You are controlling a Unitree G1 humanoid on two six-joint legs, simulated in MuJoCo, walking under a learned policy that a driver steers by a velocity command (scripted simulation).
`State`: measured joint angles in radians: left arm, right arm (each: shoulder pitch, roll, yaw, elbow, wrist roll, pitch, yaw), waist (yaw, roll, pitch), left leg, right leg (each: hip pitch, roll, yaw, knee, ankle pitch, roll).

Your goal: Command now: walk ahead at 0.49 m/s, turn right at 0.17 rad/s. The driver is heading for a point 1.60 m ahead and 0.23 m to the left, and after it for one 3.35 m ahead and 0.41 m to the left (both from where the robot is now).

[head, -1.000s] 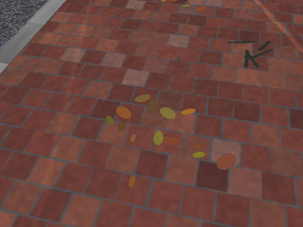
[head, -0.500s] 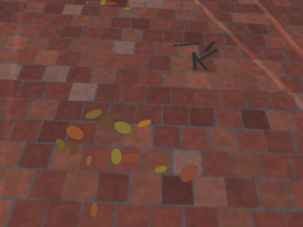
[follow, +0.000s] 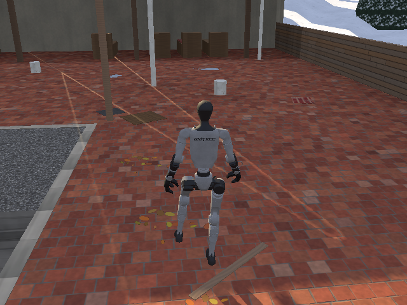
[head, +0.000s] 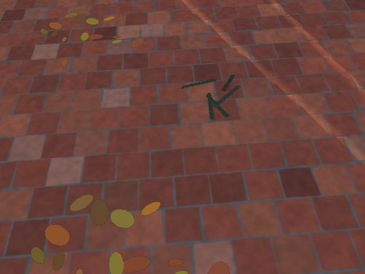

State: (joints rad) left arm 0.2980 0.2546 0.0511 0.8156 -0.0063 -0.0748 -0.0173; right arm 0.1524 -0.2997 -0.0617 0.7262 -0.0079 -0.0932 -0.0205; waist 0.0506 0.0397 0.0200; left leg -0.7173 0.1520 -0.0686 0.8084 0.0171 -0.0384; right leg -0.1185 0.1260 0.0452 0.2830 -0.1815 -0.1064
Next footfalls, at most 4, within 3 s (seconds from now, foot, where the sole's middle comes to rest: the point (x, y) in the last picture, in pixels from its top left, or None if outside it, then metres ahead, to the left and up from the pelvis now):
0.22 left None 0.33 0.15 -0.78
0.74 right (233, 241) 0.61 -0.10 -0.78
1.30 left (171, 177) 0.89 0.15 -0.78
1.76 right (198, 118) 1.24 0.04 -0.78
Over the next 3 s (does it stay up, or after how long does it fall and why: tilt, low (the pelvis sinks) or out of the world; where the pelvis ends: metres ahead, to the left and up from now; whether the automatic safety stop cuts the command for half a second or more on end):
stays up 1.25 0.20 0.00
